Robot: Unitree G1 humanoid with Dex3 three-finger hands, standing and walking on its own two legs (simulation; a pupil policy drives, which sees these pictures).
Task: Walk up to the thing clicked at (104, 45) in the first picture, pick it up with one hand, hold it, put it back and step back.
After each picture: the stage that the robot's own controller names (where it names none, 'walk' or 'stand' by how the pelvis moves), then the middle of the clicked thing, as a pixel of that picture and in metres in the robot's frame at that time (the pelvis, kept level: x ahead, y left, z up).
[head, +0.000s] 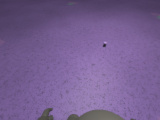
stand; (104, 44) +1.67 -0.34 -0.72
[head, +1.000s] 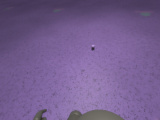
walk; (92, 47) +1.56 +0.05 -0.69
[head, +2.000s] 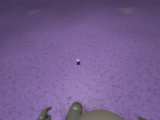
walk; (78, 61) +1.02 +0.29 -0.71
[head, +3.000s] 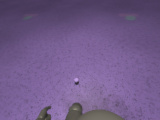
walk; (76, 81) +0.63 +0.24 -0.71
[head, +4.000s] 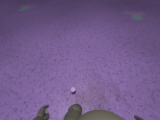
stand; (73, 90) +0.41 +0.22 -0.70
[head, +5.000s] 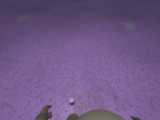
stand; (71, 101) +0.35 +0.21 -0.72
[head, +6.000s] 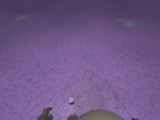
stand; (71, 100) +0.34 +0.22 -0.73
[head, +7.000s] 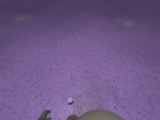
stand; (70, 101) +0.34 +0.24 -0.73
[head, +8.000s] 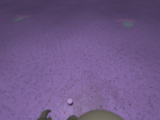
stand; (70, 102) +0.33 +0.24 -0.73
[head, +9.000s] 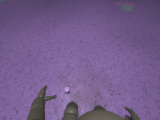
go down; (67, 90) +0.36 +0.24 -0.67
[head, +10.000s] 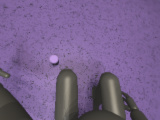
go down; (54, 60) +0.40 +0.28 -0.28
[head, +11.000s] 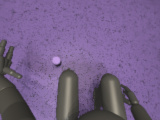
close in; (57, 61) +0.40 +0.28 -0.29
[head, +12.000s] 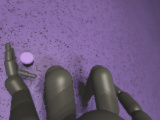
close in; (27, 60) +0.38 +0.31 -0.21
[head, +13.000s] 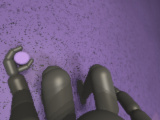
close; (22, 59) +0.37 +0.32 -0.22
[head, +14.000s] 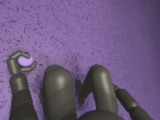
lift; (25, 61) +0.36 +0.30 -0.22
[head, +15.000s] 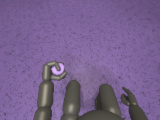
lift; (59, 71) +0.32 +0.21 -0.02
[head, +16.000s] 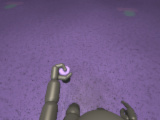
hold; (65, 74) +0.33 +0.18 -0.01
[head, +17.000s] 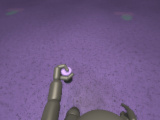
hold; (67, 75) +0.33 +0.17 -0.01
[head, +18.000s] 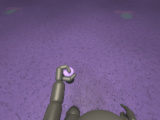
crouch; (69, 75) +0.33 +0.16 -0.01
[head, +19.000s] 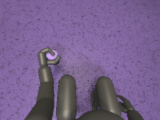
crouch; (53, 58) +0.42 +0.25 -0.11
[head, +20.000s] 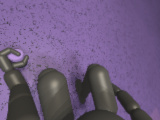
lower; (18, 59) +0.39 +0.31 -0.22
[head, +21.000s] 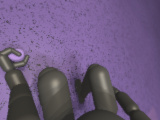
lower; (18, 58) +0.39 +0.31 -0.22
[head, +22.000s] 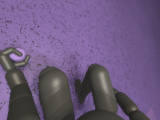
lower; (19, 58) +0.39 +0.31 -0.22
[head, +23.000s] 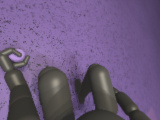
lower; (19, 58) +0.38 +0.32 -0.22
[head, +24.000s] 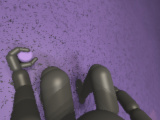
open; (25, 58) +0.38 +0.30 -0.22
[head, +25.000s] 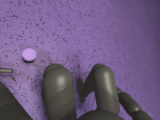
rise; (29, 56) +0.38 +0.29 -0.22
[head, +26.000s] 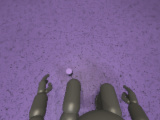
walk; (69, 72) +0.40 +0.22 -0.46
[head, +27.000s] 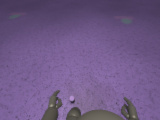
stand; (72, 99) +0.35 +0.20 -0.66
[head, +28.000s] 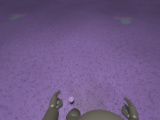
stand; (71, 100) +0.35 +0.21 -0.67
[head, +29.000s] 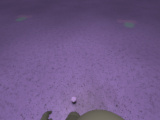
stand; (73, 100) +0.36 +0.19 -0.71
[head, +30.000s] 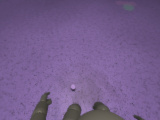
walk; (73, 87) +0.39 +0.16 -0.70
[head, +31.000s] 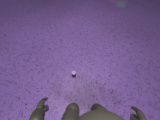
walk; (73, 74) +0.60 +0.19 -0.71
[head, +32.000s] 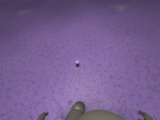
stand; (77, 63) +0.93 +0.31 -0.70
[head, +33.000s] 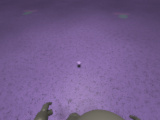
stand; (79, 64) +1.00 +0.21 -0.72
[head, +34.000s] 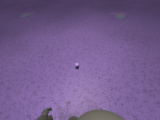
stand; (77, 66) +0.97 +0.25 -0.73
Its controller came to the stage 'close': yes
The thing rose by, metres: 0.71
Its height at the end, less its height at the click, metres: +0.00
